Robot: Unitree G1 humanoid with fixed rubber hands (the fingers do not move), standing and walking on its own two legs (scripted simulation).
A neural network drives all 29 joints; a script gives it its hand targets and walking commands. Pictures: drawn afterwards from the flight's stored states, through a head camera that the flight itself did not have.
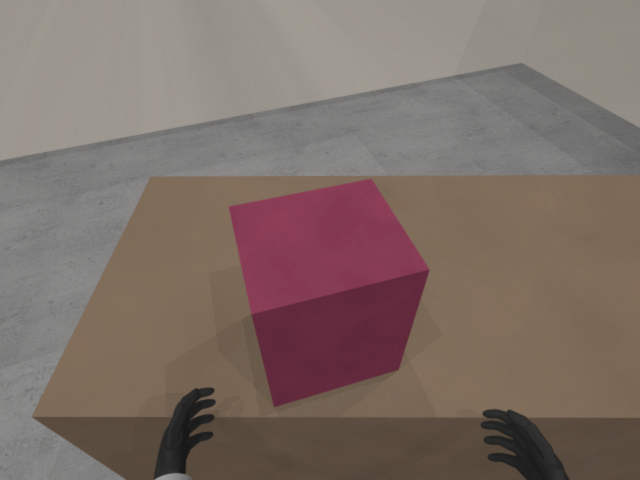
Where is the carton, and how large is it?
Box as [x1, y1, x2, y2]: [229, 179, 429, 406]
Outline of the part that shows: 371,179 229,206 251,314 274,406 398,369 429,269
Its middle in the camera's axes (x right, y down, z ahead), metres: +0.00 +0.08 +0.58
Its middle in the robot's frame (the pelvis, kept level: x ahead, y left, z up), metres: +0.38 +0.05 +0.00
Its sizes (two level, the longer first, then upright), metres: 0.206 0.178 0.255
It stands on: a pedestal, 0.65 m high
